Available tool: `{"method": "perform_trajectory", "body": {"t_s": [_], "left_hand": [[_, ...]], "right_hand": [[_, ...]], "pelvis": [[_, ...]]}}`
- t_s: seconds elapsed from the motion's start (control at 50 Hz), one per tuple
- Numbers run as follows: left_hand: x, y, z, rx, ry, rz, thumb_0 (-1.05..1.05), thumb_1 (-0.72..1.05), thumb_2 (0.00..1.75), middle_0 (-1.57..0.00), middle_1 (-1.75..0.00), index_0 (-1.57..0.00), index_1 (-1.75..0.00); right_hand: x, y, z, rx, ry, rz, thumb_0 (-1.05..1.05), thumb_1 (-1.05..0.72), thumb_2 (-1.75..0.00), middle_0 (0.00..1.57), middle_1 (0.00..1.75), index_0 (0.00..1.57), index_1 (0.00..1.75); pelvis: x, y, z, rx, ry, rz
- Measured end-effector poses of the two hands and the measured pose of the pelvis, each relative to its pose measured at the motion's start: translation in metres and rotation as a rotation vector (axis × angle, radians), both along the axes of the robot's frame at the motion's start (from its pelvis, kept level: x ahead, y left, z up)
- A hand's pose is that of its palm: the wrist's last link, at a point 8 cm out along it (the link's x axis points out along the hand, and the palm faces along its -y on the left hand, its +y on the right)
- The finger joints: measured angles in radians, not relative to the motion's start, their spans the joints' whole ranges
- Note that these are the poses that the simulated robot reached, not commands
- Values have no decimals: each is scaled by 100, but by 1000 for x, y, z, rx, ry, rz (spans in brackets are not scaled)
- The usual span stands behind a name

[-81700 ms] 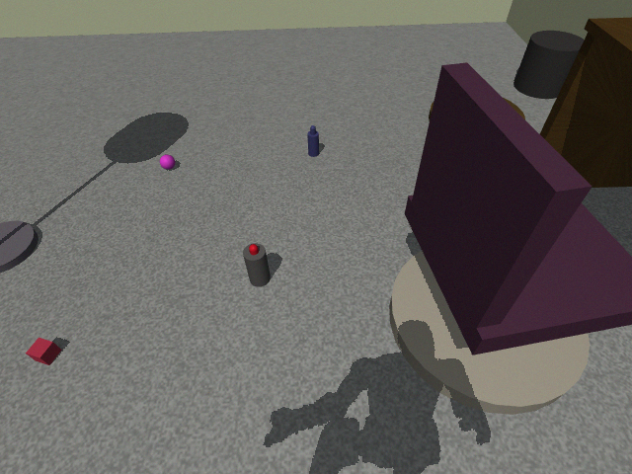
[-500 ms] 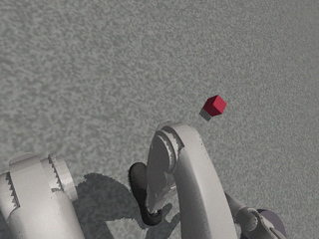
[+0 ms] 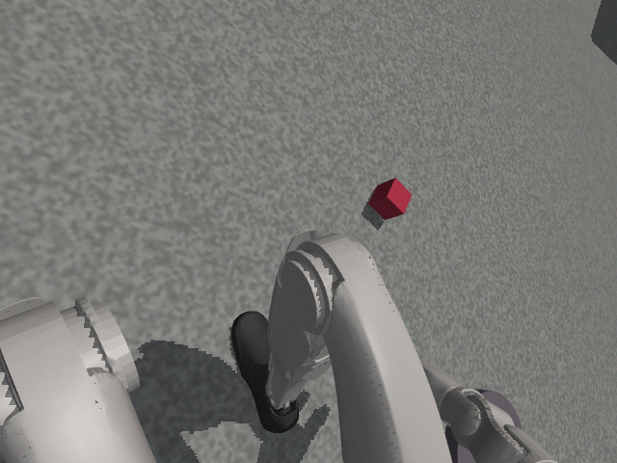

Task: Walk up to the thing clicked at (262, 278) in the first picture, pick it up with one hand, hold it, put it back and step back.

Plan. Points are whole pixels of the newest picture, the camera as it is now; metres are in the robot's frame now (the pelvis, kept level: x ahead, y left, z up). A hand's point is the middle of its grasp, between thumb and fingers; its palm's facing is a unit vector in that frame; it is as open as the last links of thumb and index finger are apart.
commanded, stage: open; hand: left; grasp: from the side
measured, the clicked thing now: out of the picture +0.46 +0.31 -0.19
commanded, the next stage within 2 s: withdraw in 0.38 s
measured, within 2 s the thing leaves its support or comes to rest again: rests again in 1.22 s
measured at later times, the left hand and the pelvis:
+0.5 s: hand out of the picture +0.47 +0.32 -0.15, palm faces +0.42 -0.91 -0.03, open 15.2 cm; pelvis +0.00 +0.00 +0.00, yaw -1 degrees
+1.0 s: hand out of the picture +0.46 +0.39 -0.07, palm faces +0.42 -0.90 -0.09, open 17.7 cm; pelvis +0.00 +0.00 +0.01, yaw +1 degrees
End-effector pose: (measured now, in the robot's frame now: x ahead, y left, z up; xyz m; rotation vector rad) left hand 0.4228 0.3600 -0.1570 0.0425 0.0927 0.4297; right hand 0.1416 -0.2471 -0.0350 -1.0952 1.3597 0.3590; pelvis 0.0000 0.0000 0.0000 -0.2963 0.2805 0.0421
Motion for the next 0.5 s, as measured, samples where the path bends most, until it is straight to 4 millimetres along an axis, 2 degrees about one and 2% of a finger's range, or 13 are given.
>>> {"method": "perform_trajectory", "body": {"t_s": [0.08,0.2,0.34,0.5], "left_hand": [[0,0,0,-5,-6,7,1,-58,93,-72,-99,-71,-97],[2,0,3,-9,-43,12,0,-50,70,-75,-85,-74,-82],[10,2,9,-6,-56,7,-1,-50,44,-62,-59,-62,-58],[9,2,9,-13,-44,1,-1,-53,25,-43,-36,-43,-36]], "right_hand": [[1,1,1,-1,-2,7,0,-91,-90,20,30,20,30],[1,0,2,-8,0,14,0,-92,-89,20,30,20,30],[3,0,4,-13,-14,6,0,-92,-90,20,30,20,30],[0,2,6,-7,-16,-2,0,-92,-90,20,30,21,30]], "pelvis": [[0,0,0,-2,-3,-2],[0,0,0,-3,-6,-3],[-1,0,0,-5,-4,-8],[-1,1,2,-8,-3,-11]]}}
